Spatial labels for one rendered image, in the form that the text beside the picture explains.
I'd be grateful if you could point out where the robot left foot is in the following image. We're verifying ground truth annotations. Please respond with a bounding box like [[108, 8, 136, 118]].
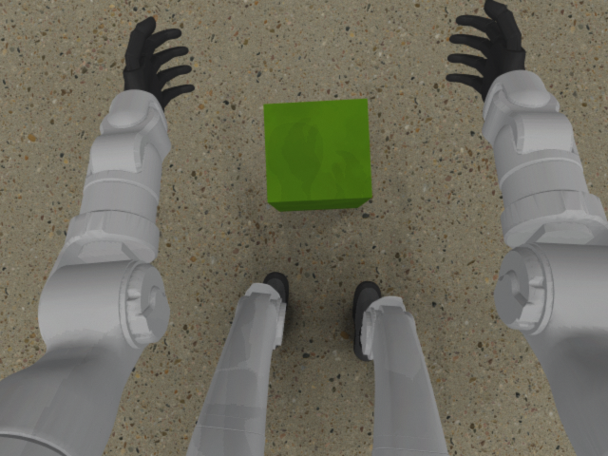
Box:
[[263, 272, 289, 348]]

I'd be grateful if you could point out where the robot left upper arm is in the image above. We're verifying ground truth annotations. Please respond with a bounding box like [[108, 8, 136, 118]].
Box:
[[0, 259, 170, 456]]

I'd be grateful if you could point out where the carton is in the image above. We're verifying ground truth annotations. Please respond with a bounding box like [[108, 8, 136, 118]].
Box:
[[263, 99, 372, 212]]

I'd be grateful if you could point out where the robot right foot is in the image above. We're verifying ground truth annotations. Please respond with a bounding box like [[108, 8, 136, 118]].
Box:
[[352, 281, 382, 361]]

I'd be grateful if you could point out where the robot right hand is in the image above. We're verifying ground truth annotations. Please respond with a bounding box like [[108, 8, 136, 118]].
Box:
[[446, 0, 525, 102]]

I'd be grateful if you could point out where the robot right upper arm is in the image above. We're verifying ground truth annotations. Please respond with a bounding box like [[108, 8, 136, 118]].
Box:
[[493, 242, 608, 456]]

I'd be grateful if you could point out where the left robot forearm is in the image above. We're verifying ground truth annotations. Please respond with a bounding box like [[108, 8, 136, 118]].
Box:
[[38, 89, 171, 343]]

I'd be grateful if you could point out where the robot foot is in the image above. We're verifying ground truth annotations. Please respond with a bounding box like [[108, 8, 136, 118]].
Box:
[[263, 272, 289, 348], [352, 281, 382, 361]]

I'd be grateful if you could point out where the right robot forearm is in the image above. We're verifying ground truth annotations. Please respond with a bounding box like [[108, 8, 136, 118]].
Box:
[[482, 70, 608, 249]]

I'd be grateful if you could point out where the robot left hand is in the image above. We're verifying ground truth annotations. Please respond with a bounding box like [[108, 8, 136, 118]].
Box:
[[123, 16, 195, 113]]

